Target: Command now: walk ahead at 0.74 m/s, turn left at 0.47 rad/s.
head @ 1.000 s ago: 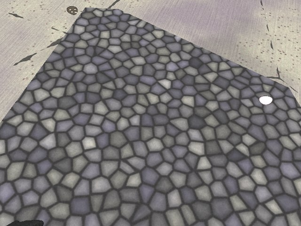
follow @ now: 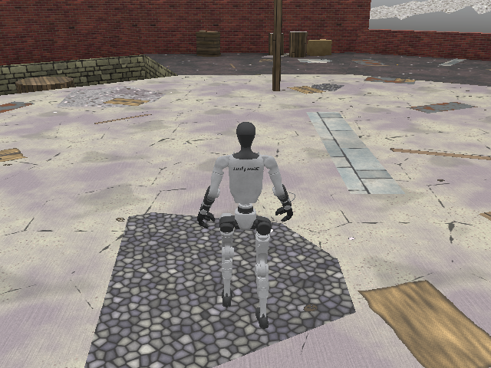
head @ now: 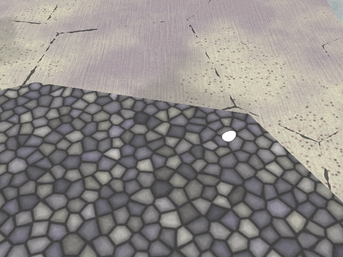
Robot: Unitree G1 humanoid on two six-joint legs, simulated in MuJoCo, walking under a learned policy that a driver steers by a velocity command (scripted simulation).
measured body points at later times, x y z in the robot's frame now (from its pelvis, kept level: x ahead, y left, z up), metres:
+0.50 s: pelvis +0.37 +0.13 -0.03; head +0.41 +0.15 +0.42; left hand +0.54 +0.42 -0.09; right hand +0.41 -0.17 -0.14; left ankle +0.11 +0.12 -0.74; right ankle +0.61 +0.08 -0.72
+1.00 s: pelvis +0.80 +0.31 -0.02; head +0.83 +0.33 +0.43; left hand +0.73 +0.59 -0.15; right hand +1.08 +0.13 -0.07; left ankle +0.87 +0.45 -0.74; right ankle +0.66 +0.14 -0.65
